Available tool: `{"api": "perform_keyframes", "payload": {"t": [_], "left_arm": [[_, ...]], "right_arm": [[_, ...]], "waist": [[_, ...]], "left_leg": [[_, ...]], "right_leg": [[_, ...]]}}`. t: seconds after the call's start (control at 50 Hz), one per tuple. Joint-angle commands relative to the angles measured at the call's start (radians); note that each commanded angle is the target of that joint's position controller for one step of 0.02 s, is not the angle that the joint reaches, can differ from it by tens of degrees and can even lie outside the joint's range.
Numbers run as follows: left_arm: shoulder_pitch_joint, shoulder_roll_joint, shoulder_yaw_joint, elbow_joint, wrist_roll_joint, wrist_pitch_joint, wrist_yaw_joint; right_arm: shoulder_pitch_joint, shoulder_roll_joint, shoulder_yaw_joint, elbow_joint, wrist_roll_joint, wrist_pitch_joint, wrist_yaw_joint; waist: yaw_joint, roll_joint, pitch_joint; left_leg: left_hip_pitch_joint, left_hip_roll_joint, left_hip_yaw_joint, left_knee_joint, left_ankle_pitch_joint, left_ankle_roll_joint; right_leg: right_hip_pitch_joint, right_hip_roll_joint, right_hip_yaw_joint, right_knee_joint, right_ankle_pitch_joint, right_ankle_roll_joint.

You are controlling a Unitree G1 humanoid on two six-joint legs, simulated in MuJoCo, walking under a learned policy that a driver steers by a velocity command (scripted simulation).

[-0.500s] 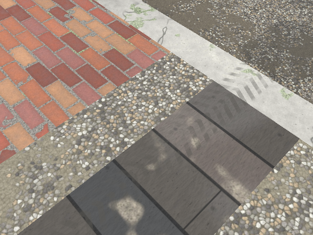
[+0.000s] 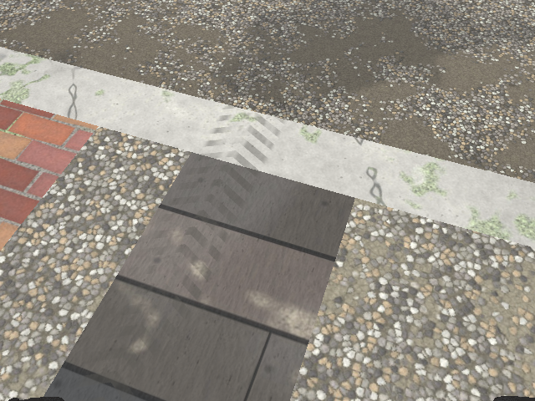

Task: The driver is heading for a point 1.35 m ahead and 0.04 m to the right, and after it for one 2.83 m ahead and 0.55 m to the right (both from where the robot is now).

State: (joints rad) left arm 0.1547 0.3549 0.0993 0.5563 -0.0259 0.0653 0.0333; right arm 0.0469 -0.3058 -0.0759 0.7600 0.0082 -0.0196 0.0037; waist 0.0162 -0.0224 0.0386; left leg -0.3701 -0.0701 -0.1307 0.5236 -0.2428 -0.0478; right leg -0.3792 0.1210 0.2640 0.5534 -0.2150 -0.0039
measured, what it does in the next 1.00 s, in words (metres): steps on the spot: right foot, then left foot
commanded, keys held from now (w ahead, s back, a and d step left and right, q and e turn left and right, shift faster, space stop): e+shift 0.40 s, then q+shift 0.42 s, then w+q+shift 0.18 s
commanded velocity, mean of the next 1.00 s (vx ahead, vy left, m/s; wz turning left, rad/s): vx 0.06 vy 0.00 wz -0.23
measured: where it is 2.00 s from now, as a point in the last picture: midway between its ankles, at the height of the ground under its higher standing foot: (215, 268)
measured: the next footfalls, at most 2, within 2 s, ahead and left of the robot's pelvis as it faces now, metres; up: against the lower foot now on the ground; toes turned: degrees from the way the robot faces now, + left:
right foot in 0.46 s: +0.01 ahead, -0.15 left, +0.00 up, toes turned -30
left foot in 1.00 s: +0.08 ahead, +0.08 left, +0.00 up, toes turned +0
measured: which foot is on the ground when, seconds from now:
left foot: down 0.00-0.46, up 0.48-0.98, down 1.00-1.00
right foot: down 0.00-0.02, up 0.04-0.44, down 0.46-0.98, up 1.00-1.00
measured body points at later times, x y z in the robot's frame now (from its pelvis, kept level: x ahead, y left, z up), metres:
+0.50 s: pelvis +0.01 -0.02 +0.00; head +0.06 -0.06 +0.44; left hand +0.31 +0.14 -0.08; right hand +0.00 -0.35 -0.12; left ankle +0.03 +0.13 -0.71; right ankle -0.03 -0.13 -0.74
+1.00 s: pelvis +0.07 -0.01 -0.01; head +0.10 +0.02 +0.44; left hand +0.26 +0.26 -0.13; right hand +0.15 -0.32 -0.09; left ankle +0.04 +0.08 -0.74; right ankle -0.03 -0.13 -0.73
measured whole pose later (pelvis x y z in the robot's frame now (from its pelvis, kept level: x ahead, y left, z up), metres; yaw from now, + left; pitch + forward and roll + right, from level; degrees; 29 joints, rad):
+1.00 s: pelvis +0.07 -0.01 -0.01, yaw -8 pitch +2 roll -2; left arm 0.15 0.34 0.11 0.75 -0.03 -0.01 0.00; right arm 0.20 -0.30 -0.09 0.71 0.04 0.05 0.04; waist -0.02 -0.04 0.02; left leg -0.27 0.08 0.14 0.64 -0.42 0.08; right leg -0.16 -0.16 -0.33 0.60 -0.40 0.03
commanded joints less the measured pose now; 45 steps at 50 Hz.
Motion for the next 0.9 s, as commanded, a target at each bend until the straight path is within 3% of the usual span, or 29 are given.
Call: {"api": "perform_keyframes", "payload": {"t": [0.02,0.04,0.06,0.08,0.1,0.12,0.18,0.22,0.34,0.4,0.42,0.44,0.46,0.48,0.5,0.52,0.54,0.56,0.6,0.64,0.72,0.82,0.86,0.9], "left_arm": [[0.024,0.056,0.016,-0.075,0.005,-0.006,-0.004],[0.044,0.076,0.021,-0.103,0.002,-0.015,-0.009],[0.071,0.165,0.044,-0.080,0.013,-0.024,-0.013],[0.067,0.195,0.056,-0.054,0.006,-0.021,-0.015],[0.072,0.174,0.055,-0.035,0.006,-0.012,-0.013],[0.075,0.151,0.048,-0.035,0.007,-0.006,-0.015],[0.005,0.086,0.021,-0.071,-0.010,-0.007,-0.025],[-0.035,0.072,0.012,-0.091,-0.007,-0.009,-0.028],[-0.028,0.053,0.006,-0.092,0.002,0.001,-0.046],[-0.022,0.064,0.018,-0.091,-0.002,0.023,-0.057],[-0.014,0.055,0.019,-0.089,0.003,0.028,-0.060],[0.030,0.055,0.025,-0.073,0.011,0.028,-0.056],[0.095,0.105,0.042,-0.050,0.017,0.023,-0.041],[0.145,0.207,0.053,-0.056,0.030,0.009,-0.018],[0.094,0.180,0.032,-0.074,0.058,-0.019,-0.021],[0.081,0.088,0.003,-0.057,0.064,-0.041,-0.032],[0.038,0.032,-0.018,-0.018,0.059,-0.056,-0.032],[-0.007,0.017,-0.024,-0.002,0.051,-0.061,-0.029],[-0.063,0.020,-0.028,0.016,0.061,-0.069,-0.017],[-0.083,0.064,-0.010,0.020,0.061,-0.064,0.000],[-0.069,0.058,-0.004,0.049,0.056,-0.048,0.020],[-0.096,0.074,0.013,0.072,0.048,-0.049,0.008],[-0.048,0.102,0.028,0.089,0.024,-0.061,-0.006],[-0.055,0.124,0.036,0.104,0.000,-0.080,-0.018]], "right_arm": [[0.085,-0.197,-0.060,-0.045,-0.015,-0.008,-0.009],[0.052,-0.224,-0.060,-0.048,-0.054,-0.001,-0.012],[-0.004,-0.172,-0.049,-0.081,-0.055,-0.005,-0.016],[-0.042,-0.116,-0.035,-0.098,-0.044,-0.003,-0.027],[-0.058,-0.097,-0.029,-0.108,-0.033,0.003,-0.038],[-0.061,-0.094,-0.026,-0.108,-0.022,0.007,-0.048],[0.018,-0.112,-0.027,-0.095,-0.031,0.017,-0.065],[0.067,-0.133,-0.034,-0.088,-0.036,0.022,-0.063],[0.040,-0.188,-0.058,-0.095,-0.021,0.026,-0.028],[0.041,-0.194,-0.067,-0.088,0.007,0.016,-0.003],[0.047,-0.194,-0.068,-0.082,0.020,0.014,0.001],[0.049,-0.179,-0.062,-0.069,0.036,0.014,0.004],[0.108,-0.128,-0.043,-0.044,0.029,0.011,0.012],[0.085,-0.035,0.001,-0.093,-0.038,0.005,0.020],[0.086,-0.078,-0.011,-0.084,-0.032,0.012,0.011],[0.048,-0.126,-0.022,-0.065,0.001,0.024,0.004],[0.064,-0.096,-0.014,-0.054,0.016,0.029,0.001],[0.083,-0.089,-0.011,-0.027,0.012,0.037,-0.007],[0.130,-0.115,-0.022,0.000,0.010,0.051,-0.014],[0.132,-0.135,-0.029,-0.015,0.019,0.057,-0.018],[0.090,-0.095,-0.020,-0.063,0.019,0.079,-0.013],[0.088,-0.069,-0.019,-0.117,0.012,0.092,0.010],[0.084,-0.069,-0.019,-0.136,0.025,0.093,0.025],[0.084,-0.080,-0.025,-0.145,0.034,0.086,0.039]], "waist": [[-0.002,0.043,-0.210],[0.041,0.304,-0.143],[0.047,0.248,-0.110],[0.041,0.182,-0.089],[0.038,0.140,-0.076],[0.028,0.136,-0.064],[-0.029,0.145,-0.061],[-0.064,0.155,-0.086],[-0.052,0.174,-0.112],[-0.036,0.187,-0.116],[-0.024,0.180,-0.119],[0.010,0.151,-0.128],[0.024,0.028,-0.162],[0.015,-0.300,-0.212],[0.032,-0.251,-0.299],[0.060,-0.136,-0.285],[0.019,-0.137,-0.224],[0.001,-0.124,-0.185],[-0.027,-0.144,-0.137],[-0.023,-0.143,-0.117],[0.008,-0.111,-0.069],[0.002,-0.092,-0.071],[0.019,-0.090,-0.104],[-0.001,-0.100,-0.070]], "left_leg": [[0.312,0.278,-0.196,-0.211,0.120,0.109],[0.264,0.429,-0.439,-0.272,0.185,0.257],[0.233,0.464,-0.410,-0.268,0.188,0.300],[0.204,0.399,-0.280,-0.252,0.151,0.268],[0.200,0.334,-0.185,-0.241,0.114,0.234],[0.212,0.315,-0.129,-0.238,0.134,0.229],[0.278,0.304,-0.001,-0.250,0.242,0.254],[0.356,0.337,0.028,-0.248,0.295,0.275],[0.327,0.379,0.198,-0.225,0.381,0.252],[0.334,0.407,0.245,-0.164,0.408,0.212],[0.315,0.402,0.248,-0.117,0.419,0.192],[0.270,0.376,0.273,-0.037,0.401,0.154],[0.140,0.314,0.322,0.105,0.301,0.086],[-0.192,0.197,0.359,0.416,-0.338,-0.007],[-0.256,0.158,0.216,0.611,-0.462,-0.043],[-0.205,0.185,0.147,0.646,-0.410,-0.035],[-0.196,0.196,0.123,0.582,-0.360,-0.024],[-0.183,0.195,0.116,0.542,-0.300,-0.028],[-0.089,0.154,0.104,0.533,-0.187,-0.048],[-0.118,0.140,0.136,0.518,-0.161,-0.057],[-0.181,0.178,0.147,0.468,-0.164,-0.055],[-0.133,0.187,0.198,0.358,-0.175,-0.022],[-0.105,0.194,0.218,0.326,-0.194,0.019],[-0.089,0.195,0.232,0.276,-0.239,0.071]], "right_leg": [[-0.045,-0.072,0.117,0.139,-0.261,-0.053],[-0.233,0.020,-0.053,0.351,-0.410,-0.003],[-0.264,-0.076,-0.073,0.520,-0.363,0.028],[-0.261,-0.102,-0.099,0.582,-0.287,0.043],[-0.267,-0.114,-0.117,0.632,-0.228,0.060],[-0.296,-0.130,-0.136,0.684,-0.182,0.076],[-0.340,-0.177,-0.218,0.631,-0.126,0.109],[-0.351,-0.204,-0.232,0.556,-0.130,0.124],[-0.148,-0.217,-0.314,0.298,-0.114,0.094],[-0.049,-0.198,-0.350,0.155,-0.114,0.046],[0.019,-0.178,-0.349,0.058,-0.101,0.022],[0.131,-0.146,-0.349,-0.085,-0.012,-0.013],[0.335,-0.161,-0.274,-0.180,0.243,-0.056],[0.586,-0.450,0.074,-0.122,0.811,-0.162],[0.478,-0.597,0.135,-0.121,0.846,-0.355],[0.408,-0.519,0.009,-0.144,0.742,-0.333],[0.371,-0.440,-0.089,-0.157,0.598,-0.263],[0.344,-0.403,-0.143,-0.170,0.516,-0.218],[0.242,-0.383,-0.241,-0.188,0.578,-0.203],[0.263,-0.399,-0.267,-0.203,0.520,-0.209],[0.287,-0.464,-0.264,-0.246,0.323,-0.228],[0.295,-0.497,-0.329,-0.229,0.359,-0.221],[0.317,-0.528,-0.309,-0.296,-0.010,-0.202],[0.307,-0.541,-0.278,-0.360,-0.318,-0.171]]}}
